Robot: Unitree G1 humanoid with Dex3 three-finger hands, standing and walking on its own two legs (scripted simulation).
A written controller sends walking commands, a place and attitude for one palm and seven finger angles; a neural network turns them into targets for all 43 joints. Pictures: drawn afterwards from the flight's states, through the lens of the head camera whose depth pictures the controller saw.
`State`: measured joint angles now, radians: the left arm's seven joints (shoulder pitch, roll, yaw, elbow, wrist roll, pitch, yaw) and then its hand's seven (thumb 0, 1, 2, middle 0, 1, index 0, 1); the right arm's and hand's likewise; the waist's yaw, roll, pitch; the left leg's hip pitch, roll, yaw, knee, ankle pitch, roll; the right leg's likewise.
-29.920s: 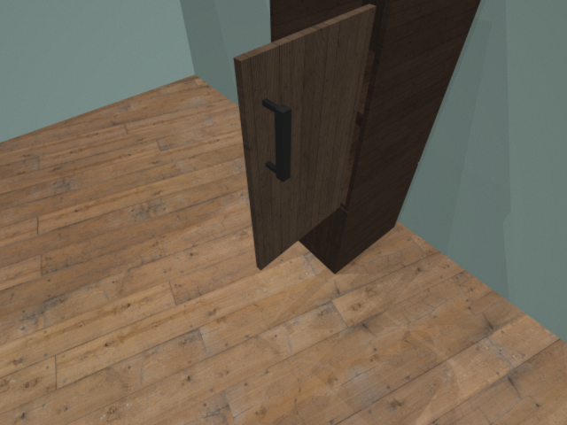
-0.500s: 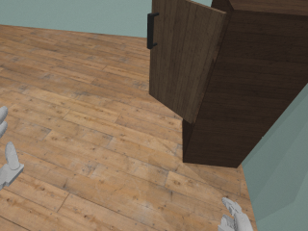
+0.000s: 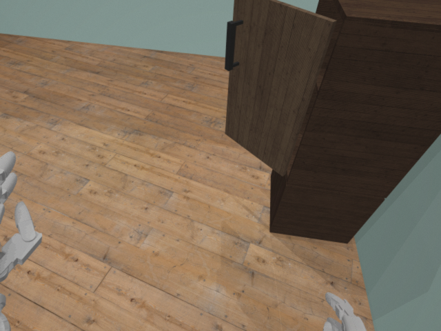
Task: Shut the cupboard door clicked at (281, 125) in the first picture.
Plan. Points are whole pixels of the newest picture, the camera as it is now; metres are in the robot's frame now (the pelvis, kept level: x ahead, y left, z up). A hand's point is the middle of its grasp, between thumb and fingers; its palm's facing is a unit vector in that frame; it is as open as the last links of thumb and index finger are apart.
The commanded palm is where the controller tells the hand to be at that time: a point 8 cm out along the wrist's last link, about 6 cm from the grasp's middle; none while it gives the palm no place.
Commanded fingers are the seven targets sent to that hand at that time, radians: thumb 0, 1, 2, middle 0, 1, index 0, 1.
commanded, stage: stop stepping back and stand still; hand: left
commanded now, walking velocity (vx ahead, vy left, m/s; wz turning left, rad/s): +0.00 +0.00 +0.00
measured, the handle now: (234, 45) +0.96 +0.03 +0.09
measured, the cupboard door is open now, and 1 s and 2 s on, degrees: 51 51 51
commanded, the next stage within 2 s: let the arm hang, fingers relaxed in 0.04 s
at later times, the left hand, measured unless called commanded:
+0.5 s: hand out of the picture +0.03 +0.18 -0.18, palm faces -0.03 -0.98 -0.17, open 7.1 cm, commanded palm none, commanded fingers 0.00 0.90 0.90 -0.20 -0.30 -0.20 -0.30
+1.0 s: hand out of the picture +0.05 +0.24 -0.15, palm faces +0.00 -0.95 -0.32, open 7.3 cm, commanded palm none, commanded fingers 0.00 0.90 0.90 -0.20 -0.30 -0.20 -0.30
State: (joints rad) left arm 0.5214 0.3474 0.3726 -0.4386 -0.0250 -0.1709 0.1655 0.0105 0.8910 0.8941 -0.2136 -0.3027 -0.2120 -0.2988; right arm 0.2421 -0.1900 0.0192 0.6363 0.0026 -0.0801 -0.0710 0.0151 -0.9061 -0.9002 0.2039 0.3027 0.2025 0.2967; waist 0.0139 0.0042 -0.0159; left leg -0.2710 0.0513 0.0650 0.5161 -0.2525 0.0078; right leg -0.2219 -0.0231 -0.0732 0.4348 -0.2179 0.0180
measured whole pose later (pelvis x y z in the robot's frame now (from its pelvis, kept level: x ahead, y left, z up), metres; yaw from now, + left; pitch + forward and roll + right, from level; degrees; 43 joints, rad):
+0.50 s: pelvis -0.02 +0.00 +0.00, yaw +1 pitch -1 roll +0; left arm 0.28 0.21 -0.01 0.87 0.02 0.04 0.01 0.00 0.96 0.89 -0.21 -0.30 -0.21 -0.30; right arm 0.22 -0.27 0.01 0.93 -0.03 0.03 0.02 0.01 -0.91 -0.90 0.20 0.30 0.20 0.30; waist -0.02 -0.06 0.07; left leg -0.29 0.02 0.07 0.53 -0.24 0.01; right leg -0.27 -0.06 -0.07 0.53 -0.25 0.02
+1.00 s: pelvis +0.00 +0.00 +0.01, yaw +0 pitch -2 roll +0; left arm 0.18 0.29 0.02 1.11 0.02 -0.01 0.01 0.00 0.91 0.89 -0.20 -0.30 -0.20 -0.30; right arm 0.19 -0.26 -0.01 1.09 -0.02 0.00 0.00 0.01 -0.91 -0.90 0.20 0.30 0.20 0.30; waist -0.01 0.02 0.02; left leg -0.17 0.02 0.08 0.39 -0.19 0.01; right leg -0.16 -0.05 -0.06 0.38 -0.19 0.02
